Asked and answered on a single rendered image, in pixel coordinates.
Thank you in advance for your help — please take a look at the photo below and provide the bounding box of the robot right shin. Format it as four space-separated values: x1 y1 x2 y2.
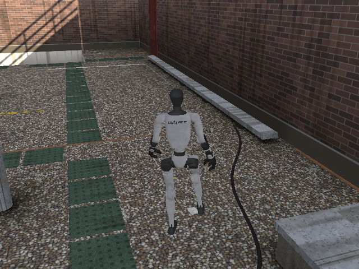
194 174 202 207

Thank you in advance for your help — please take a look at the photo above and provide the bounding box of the left robot upper arm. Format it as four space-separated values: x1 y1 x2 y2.
152 113 166 143

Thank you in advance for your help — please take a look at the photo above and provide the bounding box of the robot left shin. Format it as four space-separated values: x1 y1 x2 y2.
165 190 175 227

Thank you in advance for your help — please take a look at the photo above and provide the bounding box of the robot right hand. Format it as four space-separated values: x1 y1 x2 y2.
204 156 217 171

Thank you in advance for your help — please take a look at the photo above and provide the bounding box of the robot left hand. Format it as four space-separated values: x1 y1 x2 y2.
149 149 162 159

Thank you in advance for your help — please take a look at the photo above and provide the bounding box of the right robot upper arm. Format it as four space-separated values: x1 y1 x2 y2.
189 112 205 143

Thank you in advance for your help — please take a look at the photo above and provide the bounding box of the robot left forearm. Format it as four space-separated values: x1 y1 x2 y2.
149 135 158 152

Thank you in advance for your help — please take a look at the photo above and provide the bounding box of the robot shin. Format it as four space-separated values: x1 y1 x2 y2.
165 190 175 227
194 174 202 207

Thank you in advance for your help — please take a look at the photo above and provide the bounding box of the robot right forearm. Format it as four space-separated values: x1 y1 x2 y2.
201 135 214 159

